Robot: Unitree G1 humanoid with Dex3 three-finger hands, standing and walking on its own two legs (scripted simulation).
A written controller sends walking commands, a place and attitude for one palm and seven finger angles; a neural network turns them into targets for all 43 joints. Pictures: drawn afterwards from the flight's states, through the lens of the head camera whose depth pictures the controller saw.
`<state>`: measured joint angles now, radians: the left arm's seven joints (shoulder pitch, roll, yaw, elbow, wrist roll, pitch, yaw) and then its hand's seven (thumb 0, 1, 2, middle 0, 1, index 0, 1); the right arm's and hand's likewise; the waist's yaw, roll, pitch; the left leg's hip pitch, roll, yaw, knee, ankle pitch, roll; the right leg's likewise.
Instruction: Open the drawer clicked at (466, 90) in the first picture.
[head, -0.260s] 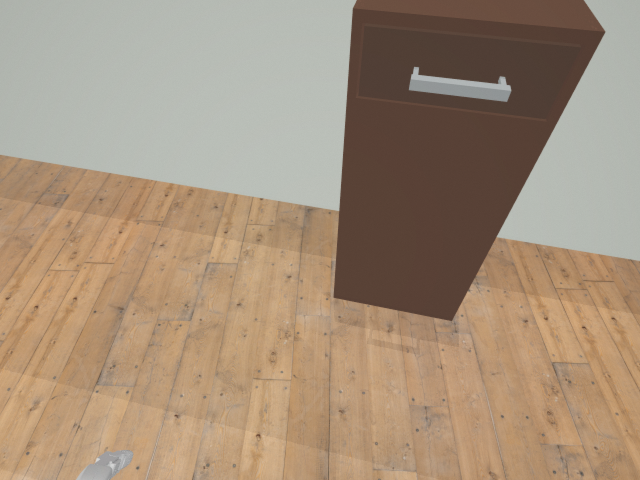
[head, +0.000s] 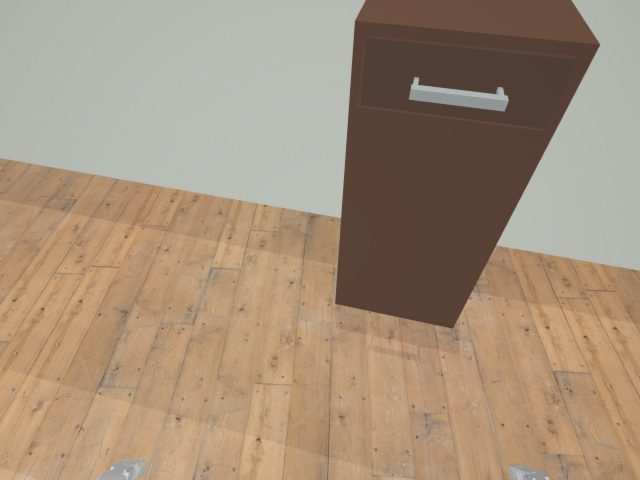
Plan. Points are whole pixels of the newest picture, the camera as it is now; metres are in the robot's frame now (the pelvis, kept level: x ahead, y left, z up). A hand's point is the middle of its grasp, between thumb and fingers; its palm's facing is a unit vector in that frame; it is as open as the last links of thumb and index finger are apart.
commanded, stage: stand and wait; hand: left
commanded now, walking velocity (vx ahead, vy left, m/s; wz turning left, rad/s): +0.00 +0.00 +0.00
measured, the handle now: (457, 92) +0.79 -0.22 +0.12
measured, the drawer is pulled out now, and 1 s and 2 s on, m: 0.00 0.00 0.00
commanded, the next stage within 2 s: look at it before walking up in 0.72 s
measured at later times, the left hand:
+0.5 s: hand out of the picture +0.04 +0.23 -0.15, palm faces -0.03 -0.94 -0.33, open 7.4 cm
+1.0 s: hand out of the picture +0.05 +0.22 -0.15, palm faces -0.03 -0.95 -0.32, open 7.4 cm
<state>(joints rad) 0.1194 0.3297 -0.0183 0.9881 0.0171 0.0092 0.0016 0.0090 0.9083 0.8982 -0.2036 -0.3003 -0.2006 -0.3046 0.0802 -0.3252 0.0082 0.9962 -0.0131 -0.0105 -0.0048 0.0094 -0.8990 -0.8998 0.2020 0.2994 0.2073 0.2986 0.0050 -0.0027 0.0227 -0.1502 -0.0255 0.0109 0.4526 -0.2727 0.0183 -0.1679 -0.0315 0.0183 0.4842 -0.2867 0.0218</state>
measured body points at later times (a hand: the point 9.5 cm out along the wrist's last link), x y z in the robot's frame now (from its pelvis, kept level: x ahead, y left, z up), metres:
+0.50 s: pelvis -0.02 -0.02 +0.01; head -0.01 -0.02 +0.45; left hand +0.05 +0.28 -0.13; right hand +0.05 -0.31 -0.13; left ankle -0.02 +0.11 -0.74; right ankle -0.02 -0.13 -0.74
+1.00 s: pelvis -0.02 -0.02 +0.01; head -0.01 -0.02 +0.46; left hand +0.05 +0.27 -0.13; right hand +0.05 -0.30 -0.13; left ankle -0.02 +0.11 -0.74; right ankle -0.02 -0.13 -0.74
